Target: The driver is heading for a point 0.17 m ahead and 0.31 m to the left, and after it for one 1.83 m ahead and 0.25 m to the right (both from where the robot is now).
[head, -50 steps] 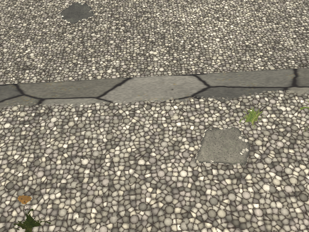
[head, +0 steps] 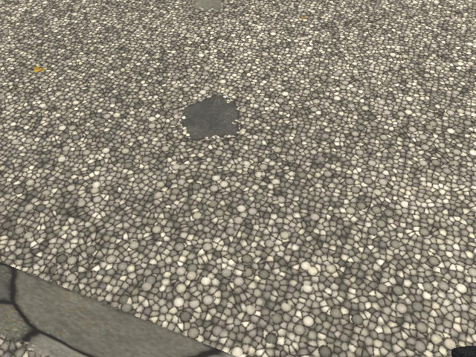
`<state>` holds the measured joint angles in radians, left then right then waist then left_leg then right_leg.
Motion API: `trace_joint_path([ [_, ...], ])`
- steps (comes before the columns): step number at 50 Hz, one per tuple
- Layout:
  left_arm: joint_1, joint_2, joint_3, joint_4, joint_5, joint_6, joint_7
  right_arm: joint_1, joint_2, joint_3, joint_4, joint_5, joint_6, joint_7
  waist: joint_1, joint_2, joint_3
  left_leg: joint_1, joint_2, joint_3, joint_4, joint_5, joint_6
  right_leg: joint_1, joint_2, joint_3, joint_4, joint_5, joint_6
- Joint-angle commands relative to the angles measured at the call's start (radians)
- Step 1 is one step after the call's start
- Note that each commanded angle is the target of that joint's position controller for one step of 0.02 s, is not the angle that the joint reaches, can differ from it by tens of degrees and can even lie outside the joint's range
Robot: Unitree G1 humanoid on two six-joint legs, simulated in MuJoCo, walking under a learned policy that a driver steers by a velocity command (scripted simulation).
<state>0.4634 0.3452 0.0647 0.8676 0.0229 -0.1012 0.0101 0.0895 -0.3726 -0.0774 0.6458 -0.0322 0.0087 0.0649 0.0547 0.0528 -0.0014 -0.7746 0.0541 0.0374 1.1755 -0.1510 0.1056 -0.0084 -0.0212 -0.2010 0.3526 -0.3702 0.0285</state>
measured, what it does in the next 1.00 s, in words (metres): goes down: left foot, then right foot 0.16 m lower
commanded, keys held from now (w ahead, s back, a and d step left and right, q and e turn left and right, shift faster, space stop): w+q+shift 0.14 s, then q+shift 0.10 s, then e+shift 0.76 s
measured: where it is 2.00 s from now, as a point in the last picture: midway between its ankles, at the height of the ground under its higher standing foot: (271, 273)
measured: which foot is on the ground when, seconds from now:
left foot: up 0.00-0.16, down 0.18-0.72, up 0.74-1.00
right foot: down 0.00-0.18, up 0.20-0.70, down 0.72-1.00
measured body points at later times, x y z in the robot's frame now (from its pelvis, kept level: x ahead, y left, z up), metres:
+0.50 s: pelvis +0.40 +0.02 -0.02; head +0.42 +0.03 +0.43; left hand +0.43 +0.30 -0.13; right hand +0.53 -0.22 -0.15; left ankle +0.32 +0.03 -0.73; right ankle +0.61 -0.05 -0.71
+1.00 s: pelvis +0.64 +0.01 -0.17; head +0.69 -0.02 +0.27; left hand +0.82 +0.27 -0.26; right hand +0.82 -0.26 -0.26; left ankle +0.76 +0.19 -0.80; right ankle +0.75 -0.06 -0.90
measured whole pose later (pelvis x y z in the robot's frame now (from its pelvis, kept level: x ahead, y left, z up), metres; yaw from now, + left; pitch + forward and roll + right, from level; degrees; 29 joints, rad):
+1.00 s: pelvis +0.64 +0.01 -0.17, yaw -8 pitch +3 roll +2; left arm 0.18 0.28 0.04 0.66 -0.01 0.05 0.06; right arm 0.06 -0.23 -0.02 0.58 -0.02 0.00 -0.07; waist 0.02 0.02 0.05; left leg -0.78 -0.01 -0.18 1.19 -0.22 -0.12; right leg -0.48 0.16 0.15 0.51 -0.06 -0.09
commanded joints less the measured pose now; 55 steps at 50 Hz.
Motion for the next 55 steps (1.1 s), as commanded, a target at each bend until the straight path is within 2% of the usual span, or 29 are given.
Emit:
trace_joint_path([
  [1, -0.125, 0.031, -0.015, -0.066, -0.001, -0.036, -0.003, -0.062, 0.053, 0.046, -0.109, 0.001, -0.001, 0.032, -0.088, -0.106, 0.127, 0.060, 0.020, 0.036, -0.211, 0.153, 0.025, -0.141, -0.196, 0.005, -0.212, 0.539, -0.063],
  [4, -0.050, 0.097, -0.002, -0.046, 0.000, -0.027, 0.008, -0.078, 0.031, 0.045, -0.099, 0.008, -0.005, 0.041, -0.093, -0.110, 0.117, 0.242, -0.075, 0.164, -0.352, 0.131, 0.077, -0.060, -0.194, -0.084, -0.123, 1.072, -0.048],
  [7, -0.069, 0.206, 0.025, -0.062, 0.005, 0.019, 0.027, 0.187, -0.057, 0.005, -0.009, 0.004, -0.017, 0.029, -0.255, -0.157, -0.053, 0.621, -0.168, 0.129, -0.401, 0.011, 0.128, -0.053, -0.255, -0.063, 0.308, 1.390, -0.045],
  [8, -0.098, 0.203, 0.027, -0.080, 0.013, 0.033, 0.024, 0.384, -0.098, -0.022, 0.059, 0.002, -0.022, 0.006, -0.329, -0.123, -0.130, 0.863, -0.182, 0.051, -0.448, -0.043, 0.165, -0.185, -0.246, -0.039, 0.613, 1.250, -0.041],
  [9, -0.087, 0.133, 0.022, -0.090, 0.013, 0.035, 0.011, 0.345, -0.161, -0.051, 0.064, 0.032, -0.010, -0.026, -0.269, 0.109, -0.126, 0.997, -0.063, -0.167, -0.573, -0.083, 0.197, -0.393, -0.051, -0.047, 1.040, 0.290, -0.008],
  [10, 0.011, 0.082, 0.001, -0.199, -0.001, 0.025, 0.004, 0.246, -0.272, -0.063, -0.003, 0.004, 0.001, -0.029, -0.133, 0.251, -0.265, 1.262, 0.200, -0.723, -0.658, 0.178, 0.405, -0.780, 0.066, 0.095, 1.379, -0.187, 0.056],
  [11, -0.105, 0.138, 0.006, -0.222, -0.006, 0.003, 0.008, 0.306, -0.227, -0.065, -0.024, 0.020, 0.000, -0.050, -0.207, 0.018, -0.311, 1.238, 0.235, -0.823, -0.752, 0.303, 0.439, -0.863, 0.038, 0.271, 1.324, -0.078, 0.061],
  [13, -0.125, 0.102, -0.009, -0.212, -0.002, -0.001, 0.013, 0.228, -0.138, -0.043, 0.034, 0.033, -0.020, -0.075, -0.079, -0.122, -0.041, 0.857, 0.194, -0.605, -0.774, 0.599, 0.351, -0.748, -0.070, 0.285, 1.045, -0.039, 0.043],
  [15, -0.039, 0.082, -0.009, -0.150, 0.043, 0.057, 0.022, 0.153, -0.053, -0.008, 0.032, 0.036, -0.048, -0.072, -0.006, -0.189, -0.004, 0.599, 0.155, -0.418, -0.770, 0.809, 0.281, -0.539, -0.108, 0.257, 0.893, -0.071, 0.043],
  [18, -0.010, -0.049, -0.045, -0.137, 0.022, 0.095, 0.005, 0.140, -0.039, 0.011, 0.081, 0.013, -0.077, -0.056, 0.024, -0.117, -0.079, 0.435, 0.046, -0.155, -0.782, 1.012, 0.189, -0.294, -0.045, 0.156, 0.660, 0.120, 0.002],
  [20, -0.029, -0.021, -0.019, -0.120, -0.024, 0.088, -0.007, 0.128, -0.026, 0.009, 0.126, 0.024, -0.108, -0.054, 0.031, -0.074, -0.062, 0.434, -0.034, -0.013, -0.761, 0.617, 0.085, -0.340, -0.025, 0.198, 0.480, 0.544, -0.065],
  [25, -0.208, -0.022, 0.000, -0.164, 0.005, 0.081, -0.050, 0.215, 0.040, 0.031, 0.179, 0.023, -0.104, -0.093, -0.069, 0.017, 0.001, 0.543, 0.064, 0.046, -0.541, 0.192, 0.038, -0.434, -0.022, 0.221, 0.257, 0.943, -0.081],
  [26, -0.259, -0.002, 0.005, -0.183, 0.010, 0.085, -0.053, 0.256, 0.039, 0.031, 0.186, 0.011, -0.095, -0.104, -0.096, 0.010, 0.024, 0.573, 0.091, 0.026, -0.493, 0.162, 0.037, -0.488, -0.016, 0.219, 0.251, 0.919, -0.075],
  [27, -0.284, -0.034, -0.025, -0.189, 0.106, 0.071, -0.077, 0.332, 0.046, 0.084, 0.171, -0.140, -0.124, -0.082, -0.109, -0.100, 0.250, 0.642, 0.250, -0.128, -0.536, 0.126, -0.006, -0.764, -0.174, 0.371, 0.236, 0.792, -0.048],
  [30, -0.286, -0.057, -0.037, -0.196, 0.113, 0.057, -0.087, 0.425, 0.086, 0.091, 0.203, -0.056, -0.151, -0.105, -0.150, -0.066, 0.172, 0.803, 0.191, -0.087, -0.463, 0.000, 0.004, -0.861, -0.184, 0.277, 0.094, 0.765, -0.031],
  [31, -0.425, 0.035, 0.002, -0.263, -0.069, 0.060, -0.118, 0.228, -0.009, 0.024, 0.159, 0.073, -0.100, -0.153, -0.181, 0.038, 0.162, 0.629, 0.159, 0.014, -0.340, 0.145, 0.029, -0.767, -0.067, 0.253, 0.107, 0.843, -0.002],
  [32, -0.419, 0.043, 0.004, -0.260, -0.082, 0.069, -0.142, 0.256, -0.025, 0.028, 0.143, 0.072, -0.077, -0.175, -0.176, -0.016, 0.112, 0.581, 0.146, 0.051, -0.276, 0.154, 0.013, -0.675, -0.046, 0.193, 0.119, 0.880, 0.013],
  [34, -0.262, -0.012, 0.005, -0.201, -0.055, 0.087, -0.143, 0.269, -0.023, 0.019, 0.119, 0.068, -0.057, -0.185, -0.128, -0.096, 0.086, 0.468, 0.141, 0.097, -0.121, 0.201, -0.015, -0.467, 0.018, 0.085, 0.106, 0.806, 0.034],
  [36, 0.138, 0.044, 0.052, -0.072, -0.031, 0.094, -0.094, 0.231, -0.003, 0.025, 0.123, 0.068, -0.073, -0.131, 0.074, -0.134, -0.079, 0.274, 0.079, 0.186, 0.320, 0.315, -0.087, 0.071, 0.098, 0.020, 0.073, 0.951, -0.063],
  [37, 0.229, 0.080, 0.056, -0.027, -0.018, 0.092, -0.064, 0.237, 0.068, 0.036, 0.130, 0.069, -0.089, -0.099, 0.109, -0.372, -0.048, -0.010, -0.106, 0.223, 0.832, -0.657, -0.179, 0.322, -0.015, 0.183, 0.085, 1.318, -0.184],
  [38, 0.157, 0.191, 0.060, -0.076, 0.028, 0.058, -0.059, 0.368, 0.096, 0.061, 0.041, 0.088, -0.099, -0.074, 0.002, -0.423, -0.310, -0.277, -0.154, -0.050, 1.145, -0.785, -0.236, 0.645, -0.299, 0.665, 0.317, 1.614, -0.453],
  [39, 0.082, 0.188, 0.070, -0.147, 0.006, 0.062, -0.049, 0.272, 0.025, 0.066, -0.001, 0.064, -0.096, -0.075, 0.087, -0.229, -0.555, -0.264, -0.106, -0.146, 1.111, -0.703, -0.244, 0.690, -0.354, 0.745, 0.247, 1.480, -0.525],
  [41, -0.160, 0.159, 0.050, -0.218, -0.019, 0.106, -0.012, 0.173, 0.014, 0.059, -0.062, 0.059, -0.070, -0.110, -0.025, 0.124, -0.433, -0.237, -0.025, -0.191, 0.832, -0.385, -0.181, 0.258, -0.373, 0.887, 0.003, 0.370, -0.438],
  [43, -0.241, 0.085, 0.014, -0.249, -0.002, 0.118, 0.012, 0.172, -0.003, 0.041, -0.043, 0.045, -0.008, -0.138, -0.069, 0.055, -0.210, -0.099, -0.018, -0.188, 0.754, -0.325, -0.161, -0.218, -0.349, 0.889, -0.075, 0.186, -0.394],
  [45, -0.290, 0.122, 0.015, -0.273, -0.007, 0.106, 0.017, 0.138, -0.010, 0.020, -0.076, 0.025, 0.007, -0.150, -0.099, -0.038, -0.047, 0.002, -0.046, -0.169, 0.468, -0.148, -0.185, -0.509, -0.128, 0.651, -0.075, 0.239, -0.337],
  [47, -0.290, 0.102, 0.015, -0.264, -0.031, 0.119, 0.049, 0.089, 0.056, 0.031, -0.106, -0.004, -0.011, -0.146, -0.092, -0.052, -0.076, 0.096, -0.082, -0.141, 0.054, -0.011, -0.220, -0.501, 0.006, 0.529, -0.008, 0.363, -0.273],
  [49, -0.285, 0.100, 0.025, -0.272, -0.043, 0.149, 0.071, 0.045, 0.111, 0.040, -0.117, 0.010, -0.016, -0.134, -0.067, -0.132, -0.175, 0.121, -0.103, -0.167, -0.142, 0.004, -0.248, -0.348, -0.004, 0.591, 0.004, 0.266, -0.240],
  [51, -0.318, 0.119, 0.042, -0.301, -0.041, 0.163, 0.070, 0.047, 0.084, 0.026, -0.110, 0.033, -0.007, -0.122, -0.062, -0.216, -0.182, 0.100, -0.104, -0.204, -0.249, -0.029, -0.240, -0.274, -0.041, 0.681, -0.008, 0.067, -0.224],
  [55, -0.290, 0.133, 0.061, -0.317, -0.043, 0.178, 0.054, -0.036, 0.040, -0.003, -0.105, 0.031, -0.021, -0.108, -0.005, -0.250, -0.105, 0.156, -0.135, -0.216, -0.436, -0.072, -0.203, -0.259, -0.046, 0.802, -0.017, -0.071, -0.202],
])
Velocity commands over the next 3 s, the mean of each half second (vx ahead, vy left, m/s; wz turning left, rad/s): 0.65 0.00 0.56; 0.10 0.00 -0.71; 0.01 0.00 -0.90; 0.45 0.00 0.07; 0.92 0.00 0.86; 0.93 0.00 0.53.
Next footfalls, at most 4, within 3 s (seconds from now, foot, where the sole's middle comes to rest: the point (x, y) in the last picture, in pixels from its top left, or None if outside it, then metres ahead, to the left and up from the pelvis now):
0.18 left None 0.35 0.05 -0.77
0.72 right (280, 286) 0.79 -0.06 -0.93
1.20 left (229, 269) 0.85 0.13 -0.93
1.66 right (279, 322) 0.66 -0.05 -0.93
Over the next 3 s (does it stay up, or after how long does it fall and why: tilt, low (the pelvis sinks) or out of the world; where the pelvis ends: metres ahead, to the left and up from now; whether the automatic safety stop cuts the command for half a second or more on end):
stays up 1.72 -0.14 -0.19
